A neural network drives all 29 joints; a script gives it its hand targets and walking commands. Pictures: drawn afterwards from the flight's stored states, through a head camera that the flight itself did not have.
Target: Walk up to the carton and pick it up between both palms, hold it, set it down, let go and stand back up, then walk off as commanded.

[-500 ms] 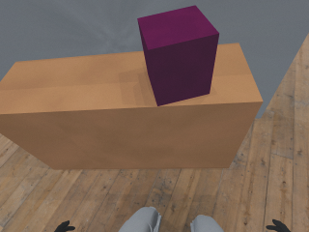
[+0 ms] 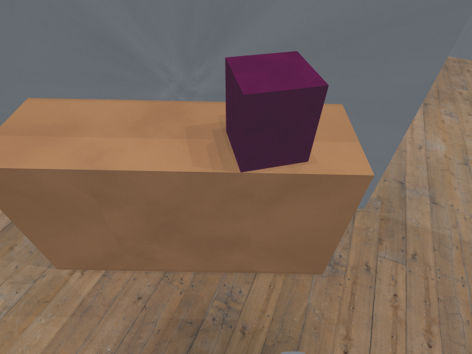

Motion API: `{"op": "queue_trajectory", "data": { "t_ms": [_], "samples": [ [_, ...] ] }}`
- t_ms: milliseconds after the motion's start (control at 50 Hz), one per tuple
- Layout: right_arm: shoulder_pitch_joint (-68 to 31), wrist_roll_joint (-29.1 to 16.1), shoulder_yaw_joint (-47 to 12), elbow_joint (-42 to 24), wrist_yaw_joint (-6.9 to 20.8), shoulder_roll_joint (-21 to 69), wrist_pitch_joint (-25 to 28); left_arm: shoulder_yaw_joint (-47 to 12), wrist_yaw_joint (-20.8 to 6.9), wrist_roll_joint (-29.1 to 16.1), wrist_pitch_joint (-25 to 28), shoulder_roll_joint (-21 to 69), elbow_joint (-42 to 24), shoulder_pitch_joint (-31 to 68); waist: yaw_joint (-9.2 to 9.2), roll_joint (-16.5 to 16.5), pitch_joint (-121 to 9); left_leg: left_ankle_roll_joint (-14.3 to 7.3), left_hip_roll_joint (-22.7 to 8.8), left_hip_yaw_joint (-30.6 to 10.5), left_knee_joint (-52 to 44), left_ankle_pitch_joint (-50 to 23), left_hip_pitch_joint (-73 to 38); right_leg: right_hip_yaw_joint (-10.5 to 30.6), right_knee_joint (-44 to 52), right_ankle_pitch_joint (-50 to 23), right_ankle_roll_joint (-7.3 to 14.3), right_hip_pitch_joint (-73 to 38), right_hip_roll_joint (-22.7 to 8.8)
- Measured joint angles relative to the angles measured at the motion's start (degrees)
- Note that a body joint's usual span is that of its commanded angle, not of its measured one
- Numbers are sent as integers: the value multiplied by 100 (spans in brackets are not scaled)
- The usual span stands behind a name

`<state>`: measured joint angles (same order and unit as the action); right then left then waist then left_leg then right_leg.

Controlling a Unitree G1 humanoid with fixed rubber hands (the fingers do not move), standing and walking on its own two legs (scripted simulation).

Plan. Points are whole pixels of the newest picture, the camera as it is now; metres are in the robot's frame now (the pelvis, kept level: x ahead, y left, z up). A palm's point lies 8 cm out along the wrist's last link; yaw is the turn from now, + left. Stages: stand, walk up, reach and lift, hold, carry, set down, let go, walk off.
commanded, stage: walk off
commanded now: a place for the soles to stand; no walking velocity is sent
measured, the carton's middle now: (268, 112) +0.73 -0.06 +0.01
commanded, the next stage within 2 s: stand in 0.54 s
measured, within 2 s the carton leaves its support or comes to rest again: neither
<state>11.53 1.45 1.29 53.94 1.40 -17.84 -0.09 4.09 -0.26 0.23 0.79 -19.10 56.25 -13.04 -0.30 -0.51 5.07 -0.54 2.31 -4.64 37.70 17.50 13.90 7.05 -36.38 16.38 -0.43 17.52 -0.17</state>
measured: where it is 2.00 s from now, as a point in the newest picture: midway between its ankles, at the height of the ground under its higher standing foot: outside the picture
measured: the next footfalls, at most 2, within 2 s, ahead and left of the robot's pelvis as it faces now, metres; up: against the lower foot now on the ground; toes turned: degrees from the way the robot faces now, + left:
none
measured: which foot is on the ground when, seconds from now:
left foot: down 0.00-1.00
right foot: down 0.00-1.00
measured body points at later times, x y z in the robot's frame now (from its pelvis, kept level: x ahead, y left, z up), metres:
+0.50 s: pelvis -0.01 -0.02 -0.02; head -0.02 -0.04 +0.43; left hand -0.01 +0.29 -0.13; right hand +0.10 -0.30 -0.15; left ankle +0.06 +0.12 -0.72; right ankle +0.10 -0.16 -0.72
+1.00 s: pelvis +0.00 -0.03 +0.01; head +0.01 -0.04 +0.46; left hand +0.08 +0.26 -0.12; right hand +0.04 -0.33 -0.13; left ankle +0.03 +0.10 -0.72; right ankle +0.08 -0.15 -0.72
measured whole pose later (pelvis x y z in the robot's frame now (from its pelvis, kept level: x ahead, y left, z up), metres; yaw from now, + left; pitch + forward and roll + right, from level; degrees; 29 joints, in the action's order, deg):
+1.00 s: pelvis +0.00 -0.03 +0.01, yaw +1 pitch -5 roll +1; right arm 11.3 1.0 1.1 63.3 0.4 -19.3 0.4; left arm 2.5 -1.0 0.9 -0.1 -17.0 61.9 -7.2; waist -1.1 0.4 5.9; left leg 0.7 0.7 -2.7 31.3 15.0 11.9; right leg 5.9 -30.3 9.4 -0.8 16.3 1.7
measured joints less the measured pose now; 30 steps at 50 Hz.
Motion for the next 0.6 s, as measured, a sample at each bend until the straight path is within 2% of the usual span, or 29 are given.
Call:
{"op": "queue_trajectory", "data": {
  "t_ms": [80, 200, 300, 380, 420, 480, 520, 560, 600],
  "samples": [
    [-220, 22, -6, -57, 3, -12, -56, 28, -21, 41, -4, -33, -2, -80, 65, 17, 34, 66, -43, -17, 165, -32, 72, -27, -203, 101, -2, 84, 49],
    [-445, -51, 31, -58, 16, -39, -109, 21, -29, 108, -50, 4, 175, -313, 175, 105, -103, 89, -67, -43, 306, 413, 260, -62, -170, 9, -80, 219, 62],
    [-476, -60, 101, -86, 11, -161, -44, -4, -37, 104, -58, 141, 208, -374, 226, 235, -19, 42, -49, -7, 196, 158, 392, -14, -49, -202, -125, 349, 45],
    [-358, -3, 75, -36, 1, -147, -57, 13, -55, 65, -74, 123, 161, -343, 234, 208, 99, 70, -8, 38, 57, -57, 339, 27, -315, 275, -5, 453, 15],
    [-316, 22, 38, -10, -12, -100, -93, 24, -56, 40, -34, 37, 102, -354, 235, 177, 185, 117, -13, 21, 117, -229, 307, 15, -482, 283, 52, 460, 36],
    [-323, 50, 7, 76, -22, -45, -201, 31, -43, 45, -6, -79, 110, -407, 238, 196, 214, 176, -73, -34, 553, 175, 395, -54, -677, 112, -12, 466, 105],
    [-341, -9, 39, 130, -10, -58, -241, 34, -23, 82, -38, -72, 172, -423, 208, 241, 144, 94, -67, -71, 984, 716, 580, -108, -683, -133, -83, 516, 122],
    [-318, -74, 115, 126, 17, -146, -225, 28, -1, 104, -89, 25, 221, -373, 174, 339, 104, 7, -30, -9, 1410, 883, 692, -138, -639, -381, -90, 574, 132],
    [-207, -100, 171, 149, 20, -237, -109, 10, 1, 196, -169, 128, 297, -246, 87, 433, 70, -110, -68, 139, 1040, 863, 508, -187, -611, -378, -152, 615, 116]
  ]
}}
